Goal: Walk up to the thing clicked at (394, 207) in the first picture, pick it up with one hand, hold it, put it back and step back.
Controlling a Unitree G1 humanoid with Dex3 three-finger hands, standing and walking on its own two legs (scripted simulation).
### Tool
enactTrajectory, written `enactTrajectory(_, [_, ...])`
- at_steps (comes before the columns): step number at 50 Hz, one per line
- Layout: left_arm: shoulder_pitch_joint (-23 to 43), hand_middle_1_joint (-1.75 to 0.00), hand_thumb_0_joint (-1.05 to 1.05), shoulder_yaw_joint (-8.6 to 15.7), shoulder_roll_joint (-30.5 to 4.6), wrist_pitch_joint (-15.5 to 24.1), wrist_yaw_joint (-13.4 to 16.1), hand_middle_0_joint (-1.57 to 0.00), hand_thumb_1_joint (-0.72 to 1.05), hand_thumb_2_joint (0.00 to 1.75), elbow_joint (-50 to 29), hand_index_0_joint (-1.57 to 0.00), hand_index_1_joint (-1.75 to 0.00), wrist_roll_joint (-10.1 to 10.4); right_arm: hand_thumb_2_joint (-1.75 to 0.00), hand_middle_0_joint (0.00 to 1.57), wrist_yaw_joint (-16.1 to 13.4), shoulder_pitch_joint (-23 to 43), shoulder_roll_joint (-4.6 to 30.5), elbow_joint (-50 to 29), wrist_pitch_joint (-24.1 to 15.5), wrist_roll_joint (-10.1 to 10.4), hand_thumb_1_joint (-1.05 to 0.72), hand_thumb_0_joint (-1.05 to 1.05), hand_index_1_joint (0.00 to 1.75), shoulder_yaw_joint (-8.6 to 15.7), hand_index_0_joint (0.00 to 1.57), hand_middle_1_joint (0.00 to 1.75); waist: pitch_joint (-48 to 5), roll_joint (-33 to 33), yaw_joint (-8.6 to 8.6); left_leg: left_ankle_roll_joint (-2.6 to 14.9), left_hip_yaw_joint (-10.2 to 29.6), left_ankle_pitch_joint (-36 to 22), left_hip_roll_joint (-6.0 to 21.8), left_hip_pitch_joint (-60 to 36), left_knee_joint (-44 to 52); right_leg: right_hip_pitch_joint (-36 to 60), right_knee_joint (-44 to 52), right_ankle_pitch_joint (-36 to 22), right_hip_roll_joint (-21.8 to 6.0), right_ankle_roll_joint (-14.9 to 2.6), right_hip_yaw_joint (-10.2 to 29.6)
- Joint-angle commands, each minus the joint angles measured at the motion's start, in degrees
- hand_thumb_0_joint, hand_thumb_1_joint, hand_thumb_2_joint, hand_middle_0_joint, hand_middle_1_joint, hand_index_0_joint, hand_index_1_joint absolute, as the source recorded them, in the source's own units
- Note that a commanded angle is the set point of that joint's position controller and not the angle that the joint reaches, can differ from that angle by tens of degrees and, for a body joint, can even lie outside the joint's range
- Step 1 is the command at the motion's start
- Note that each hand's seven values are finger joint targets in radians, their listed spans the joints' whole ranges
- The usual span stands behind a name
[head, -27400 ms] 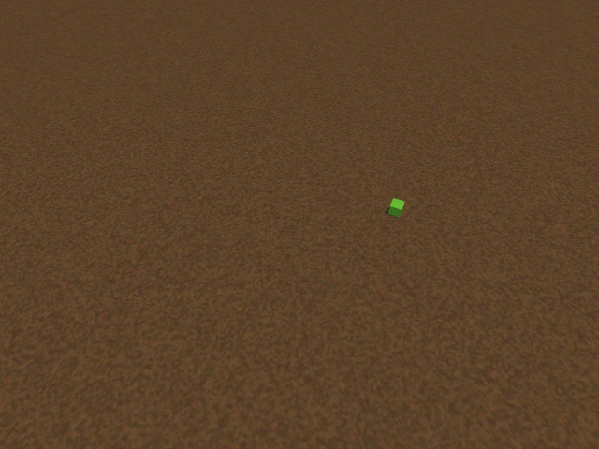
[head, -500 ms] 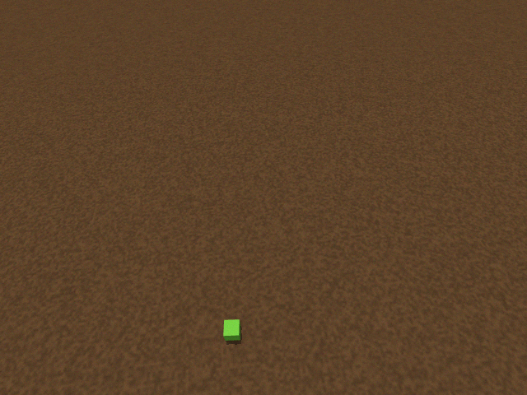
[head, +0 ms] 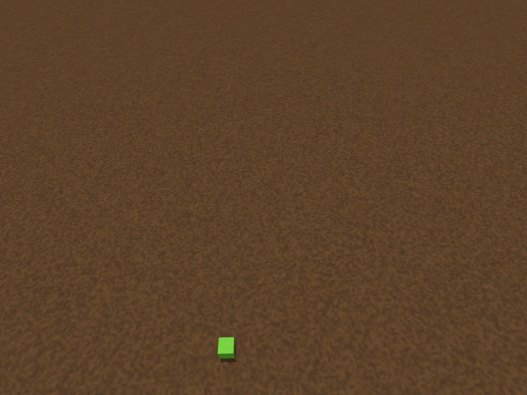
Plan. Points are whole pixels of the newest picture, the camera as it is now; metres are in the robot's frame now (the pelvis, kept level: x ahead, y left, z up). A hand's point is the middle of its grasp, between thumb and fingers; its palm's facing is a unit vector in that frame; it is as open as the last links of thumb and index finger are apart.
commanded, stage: walk up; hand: left
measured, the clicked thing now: (226, 347) +0.45 +0.16 -0.75
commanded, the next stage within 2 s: stand in 0.64 s
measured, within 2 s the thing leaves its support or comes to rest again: neither
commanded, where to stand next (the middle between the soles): +0.05 -0.05 m, yaw -1 degrees
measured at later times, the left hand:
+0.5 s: hand out of the picture +0.08 +0.25 -0.16, palm faces +0.01 -0.94 -0.33, open 7.3 cm
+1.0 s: hand out of the picture +0.09 +0.26 -0.15, palm faces -0.02 -0.94 -0.34, open 7.3 cm
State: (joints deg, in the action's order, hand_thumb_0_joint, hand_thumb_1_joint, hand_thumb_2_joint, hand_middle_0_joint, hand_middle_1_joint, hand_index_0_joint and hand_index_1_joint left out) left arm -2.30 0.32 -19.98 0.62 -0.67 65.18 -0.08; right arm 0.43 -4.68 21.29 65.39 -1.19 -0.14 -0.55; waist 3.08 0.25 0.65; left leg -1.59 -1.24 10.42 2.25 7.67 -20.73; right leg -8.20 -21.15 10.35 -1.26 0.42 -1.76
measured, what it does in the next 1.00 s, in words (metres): stands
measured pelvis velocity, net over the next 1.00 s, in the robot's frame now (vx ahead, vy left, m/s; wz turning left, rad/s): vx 0.01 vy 0.00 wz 0.01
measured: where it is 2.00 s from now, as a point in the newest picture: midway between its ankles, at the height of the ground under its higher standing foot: outside the picture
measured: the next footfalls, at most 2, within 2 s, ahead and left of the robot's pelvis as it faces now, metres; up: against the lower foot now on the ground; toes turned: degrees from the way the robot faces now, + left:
none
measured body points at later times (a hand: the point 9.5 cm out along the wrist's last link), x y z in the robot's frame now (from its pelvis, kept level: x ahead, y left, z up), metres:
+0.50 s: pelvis +0.01 +0.00 +0.00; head +0.01 +0.00 +0.45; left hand +0.08 +0.30 -0.13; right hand +0.08 -0.30 -0.13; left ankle +0.01 +0.14 -0.75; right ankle +0.01 -0.12 -0.75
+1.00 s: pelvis +0.01 +0.00 +0.00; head +0.02 +0.00 +0.45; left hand +0.09 +0.30 -0.13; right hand +0.09 -0.30 -0.13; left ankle +0.01 +0.14 -0.75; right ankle +0.01 -0.12 -0.75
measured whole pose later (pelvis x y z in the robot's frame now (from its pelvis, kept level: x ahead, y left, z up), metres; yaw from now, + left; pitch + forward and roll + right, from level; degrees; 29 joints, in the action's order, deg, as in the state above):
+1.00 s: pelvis +0.01 +0.00 +0.00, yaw +0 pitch -2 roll +0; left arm -5.2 0.1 -20.1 0.7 -0.4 65.3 -0.6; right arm 0.4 -5.3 20.1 65.3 -0.8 -0.7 -0.6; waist 2.7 -0.1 0.3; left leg -1.5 -1.0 9.7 2.0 6.0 -17.8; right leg -6.3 -18.2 9.7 -1.5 0.7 -2.0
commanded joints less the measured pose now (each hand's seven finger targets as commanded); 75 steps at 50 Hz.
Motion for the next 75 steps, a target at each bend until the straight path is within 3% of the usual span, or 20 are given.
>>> enactTrajectory(1, [2.82, -0.30, 0.00, 2.60, -12.52, 1.04, 0.52, -0.20, 0.90, 0.90, -2.35, -0.20, -0.30, -0.21, -0.90, 0.20, -0.46, 2.96, 11.59, -2.18, -0.79, 0.02, -0.90, 0.00, 0.30, 2.47, 0.20, 0.30, -4.53, -0.16, -0.38, 2.63, 4.61, -3.30, 5.18, -0.84, 4.25, 0.53, 6.06, -2.34, -6.17, -1.79, 5.72])
enactTrajectory(8, [2.75, -0.30, 0.00, 2.73, -12.38, 1.07, 0.48, -0.20, 0.90, 0.90, -1.74, -0.20, -0.30, -0.19, -0.90, 0.20, -0.62, 2.75, 11.62, -1.48, -0.76, 0.02, -0.90, 0.00, 0.30, 2.33, 0.20, 0.30, -5.49, -0.53, -0.38, 2.31, 4.33, -5.46, 5.24, -1.35, 4.45, 1.96, 6.03, -5.84, -6.49, -1.49, 5.74])
enactTrajectory(17, [1.31, -0.30, 0.00, 2.92, -12.11, 0.76, 0.47, -0.20, 0.90, 0.90, -1.28, -0.20, -0.30, -0.37, -0.90, 0.20, -0.74, 2.78, 11.27, -1.57, -0.67, -0.05, -0.90, 0.00, 0.30, 2.45, 0.20, 0.30, -4.16, -0.20, -0.54, 2.42, 4.90, -4.24, 5.26, -0.84, 5.14, 1.07, 6.50, -3.12, -6.06, -1.32, 5.24])
enactTrajectory(30, [0.87, -0.30, 0.00, 3.07, -11.75, 0.66, 0.58, -0.20, 0.90, 0.90, -1.85, -0.20, -0.30, -0.44, -0.90, 0.20, -0.85, 2.01, 11.15, -1.79, -0.63, -0.11, -0.90, 0.00, 0.30, 2.62, 0.20, 0.30, -4.45, -0.36, -0.54, 2.37, 5.36, -5.85, 5.25, -0.11, 5.40, 2.82, 6.24, -4.85, -6.06, -1.08, 4.62])
enactTrajectory(34, [-0.16, -0.30, 0.00, 2.52, -11.98, 1.12, 0.85, -0.20, 0.90, 0.90, -2.44, -0.20, -0.30, -0.24, -0.90, 0.20, -0.90, 2.05, 11.07, -2.52, -0.73, -0.47, -0.90, 0.00, 0.30, 2.57, 0.20, 0.30, -5.46, -1.05, -0.62, 2.09, 5.39, -11.03, 6.14, -1.63, 5.15, 3.86, 5.21, -9.64, -6.81, -1.06, 4.84])
enactTrajectory(41, [-0.64, -0.30, 0.00, 2.21, -12.20, 1.12, 0.91, -0.20, 0.90, 0.90, -2.77, -0.20, -0.30, -0.27, -0.90, 0.20, -0.75, 2.07, 10.82, -2.99, -0.59, -0.39, -0.90, 0.00, 0.30, 2.44, 0.20, 0.30, -4.82, -0.54, -0.54, 1.83, 5.09, -8.20, 5.96, -2.01, 5.77, 2.74, 5.83, -6.68, -6.69, -0.97, 4.95])
enactTrajectory(54, [-0.90, -0.30, 0.00, 1.85, -12.72, 1.31, 0.96, -0.20, 0.90, 0.90, -3.48, -0.20, -0.30, -0.46, -0.90, 0.20, -0.63, 1.91, 11.15, -3.34, -0.57, -0.41, -0.90, 0.00, 0.30, 2.51, 0.20, 0.30, -5.44, -0.21, -0.54, 2.17, 4.88, -8.95, 6.11, -2.77, 5.44, 2.75, 5.64, -8.30, -6.87, -1.03, 5.10])
enactTrajectory(64, [-1.20, -0.30, 0.00, 1.82, -13.04, 1.19, 1.00, -0.20, 0.90, 0.90, -3.49, -0.20, -0.30, -0.36, -0.90, 0.20, -0.56, 1.02, 10.82, -3.28, -0.34, -0.45, -0.90, 0.00, 0.30, 2.56, 0.20, 0.30, -4.08, 0.47, -0.51, 1.89, 4.83, -6.00, 5.74, -1.69, 5.97, 1.84, 6.02, -4.75, -6.58, -1.25, 5.06])
enactTrajectory(75, [-1.32, -0.30, 0.00, 1.60, -12.77, 1.33, 1.09, -0.20, 0.90, 0.90, -3.95, -0.20, -0.30, -0.39, -0.90, 0.20, -0.60, 0.56, 11.19, -3.33, -0.32, -0.52, -0.90, 0.00, 0.30, 2.71, 0.20, 0.30, -4.72, 0.02, -0.31, 2.04, 4.71, -7.39, 5.95, -2.50, 5.05, 2.11, 5.99, -7.50, -6.80, -1.42, 5.46])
